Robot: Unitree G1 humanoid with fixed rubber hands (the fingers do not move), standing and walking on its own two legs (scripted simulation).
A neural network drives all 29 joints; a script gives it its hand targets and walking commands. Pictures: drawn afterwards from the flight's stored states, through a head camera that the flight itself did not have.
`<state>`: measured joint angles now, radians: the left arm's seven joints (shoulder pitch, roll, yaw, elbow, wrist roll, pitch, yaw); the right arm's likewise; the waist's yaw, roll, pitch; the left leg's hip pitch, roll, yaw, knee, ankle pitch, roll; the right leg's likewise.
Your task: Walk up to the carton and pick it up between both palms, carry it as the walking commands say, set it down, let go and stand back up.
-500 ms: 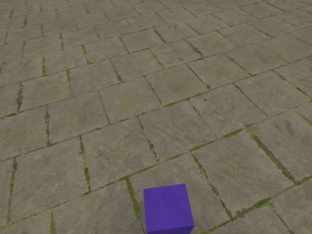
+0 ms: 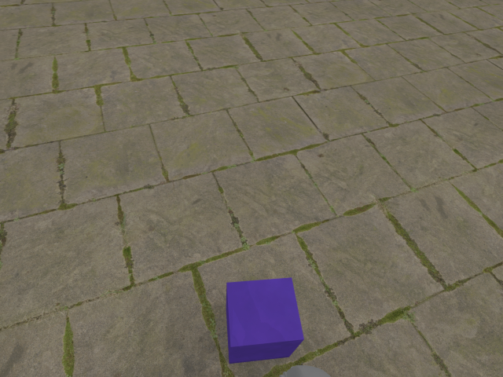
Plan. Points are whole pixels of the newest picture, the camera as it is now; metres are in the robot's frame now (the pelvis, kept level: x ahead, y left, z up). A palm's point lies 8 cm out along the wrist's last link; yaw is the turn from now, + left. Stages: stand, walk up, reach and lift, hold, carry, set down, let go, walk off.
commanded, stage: walk up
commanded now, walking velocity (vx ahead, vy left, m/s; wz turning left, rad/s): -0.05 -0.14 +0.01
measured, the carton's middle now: (259, 321) +0.38 -0.06 -0.64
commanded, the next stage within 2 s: stand in 1.58 s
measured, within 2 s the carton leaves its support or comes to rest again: neither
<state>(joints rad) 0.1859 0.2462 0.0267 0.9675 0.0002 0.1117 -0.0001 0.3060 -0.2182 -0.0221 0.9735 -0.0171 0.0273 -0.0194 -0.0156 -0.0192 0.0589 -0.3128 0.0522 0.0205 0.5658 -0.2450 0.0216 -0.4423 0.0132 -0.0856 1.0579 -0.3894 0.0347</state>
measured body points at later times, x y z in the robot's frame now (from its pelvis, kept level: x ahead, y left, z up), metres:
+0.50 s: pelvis -0.01 -0.07 +0.00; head -0.01 -0.11 +0.45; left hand +0.03 +0.20 -0.13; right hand +0.02 -0.31 -0.17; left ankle +0.02 +0.09 -0.73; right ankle -0.09 -0.12 -0.74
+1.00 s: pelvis +0.00 -0.05 +0.00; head +0.00 -0.06 +0.45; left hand +0.03 +0.21 -0.15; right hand +0.03 -0.31 -0.15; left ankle +0.02 +0.09 -0.74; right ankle -0.09 -0.12 -0.74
